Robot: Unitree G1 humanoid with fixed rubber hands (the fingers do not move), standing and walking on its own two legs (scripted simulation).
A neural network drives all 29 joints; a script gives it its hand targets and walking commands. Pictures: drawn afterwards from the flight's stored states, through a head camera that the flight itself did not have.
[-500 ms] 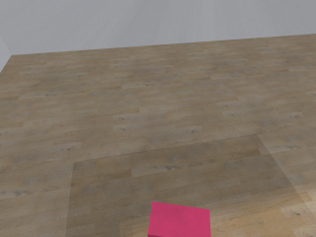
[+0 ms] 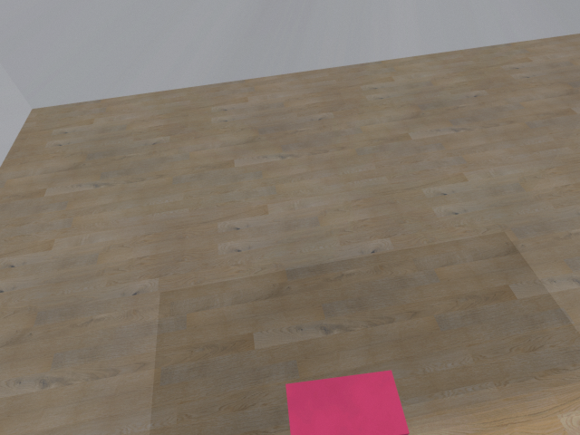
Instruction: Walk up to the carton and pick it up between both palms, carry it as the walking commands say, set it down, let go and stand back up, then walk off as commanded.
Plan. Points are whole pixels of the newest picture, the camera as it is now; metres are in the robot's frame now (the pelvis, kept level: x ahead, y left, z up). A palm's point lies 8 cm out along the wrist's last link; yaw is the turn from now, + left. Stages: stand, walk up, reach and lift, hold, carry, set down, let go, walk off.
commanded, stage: stand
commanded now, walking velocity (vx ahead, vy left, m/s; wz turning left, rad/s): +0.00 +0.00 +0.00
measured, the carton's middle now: (340, 419) +0.27 -0.08 -0.62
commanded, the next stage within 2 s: none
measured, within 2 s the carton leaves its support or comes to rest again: neither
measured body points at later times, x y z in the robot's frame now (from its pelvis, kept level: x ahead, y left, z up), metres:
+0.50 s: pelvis +0.04 +0.03 +0.01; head +0.04 +0.03 +0.46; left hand +0.02 +0.25 -0.15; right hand +0.03 -0.19 -0.15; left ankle +0.00 +0.13 -0.73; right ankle +0.04 -0.09 -0.73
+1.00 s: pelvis +0.04 +0.03 +0.01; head +0.05 +0.04 +0.46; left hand +0.02 +0.25 -0.15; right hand +0.02 -0.18 -0.15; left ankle +0.00 +0.14 -0.73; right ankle +0.04 -0.10 -0.73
